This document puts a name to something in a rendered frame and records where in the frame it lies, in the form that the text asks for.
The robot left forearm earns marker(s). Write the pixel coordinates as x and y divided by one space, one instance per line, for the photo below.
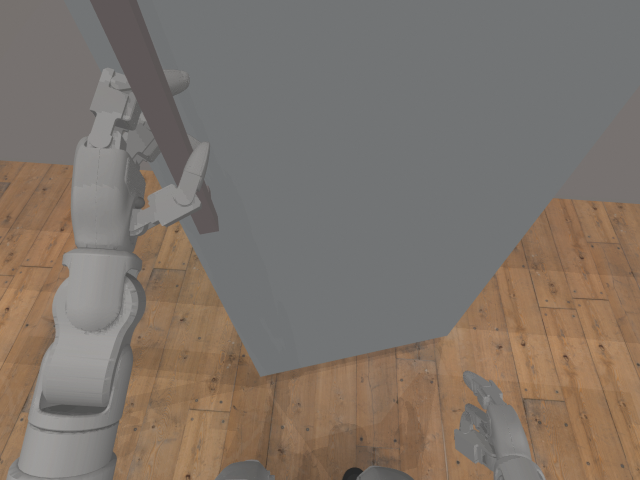
84 375

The robot right forearm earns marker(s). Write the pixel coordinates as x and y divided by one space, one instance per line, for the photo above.
517 468

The fridge door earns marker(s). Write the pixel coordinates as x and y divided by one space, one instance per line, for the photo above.
373 163

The handle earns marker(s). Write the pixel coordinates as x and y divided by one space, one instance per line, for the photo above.
128 35

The left robot hand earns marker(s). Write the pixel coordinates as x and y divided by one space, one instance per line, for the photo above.
106 178

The right robot hand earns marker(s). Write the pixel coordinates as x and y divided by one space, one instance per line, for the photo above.
500 431

